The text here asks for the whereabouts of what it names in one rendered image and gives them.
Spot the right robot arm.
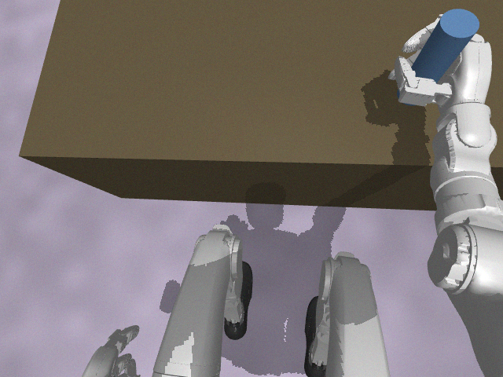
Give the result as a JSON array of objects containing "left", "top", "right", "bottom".
[{"left": 428, "top": 102, "right": 503, "bottom": 377}]

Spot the left robot foot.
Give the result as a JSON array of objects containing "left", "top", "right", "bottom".
[{"left": 224, "top": 261, "right": 252, "bottom": 340}]

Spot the right robot hand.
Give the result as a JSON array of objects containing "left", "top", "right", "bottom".
[{"left": 388, "top": 14, "right": 492, "bottom": 115}]

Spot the right robot foot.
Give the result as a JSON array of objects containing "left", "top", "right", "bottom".
[{"left": 304, "top": 296, "right": 327, "bottom": 377}]

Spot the left robot hand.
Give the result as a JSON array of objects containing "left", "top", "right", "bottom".
[{"left": 82, "top": 325, "right": 141, "bottom": 377}]

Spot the can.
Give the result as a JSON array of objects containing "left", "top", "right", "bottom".
[{"left": 397, "top": 9, "right": 479, "bottom": 106}]

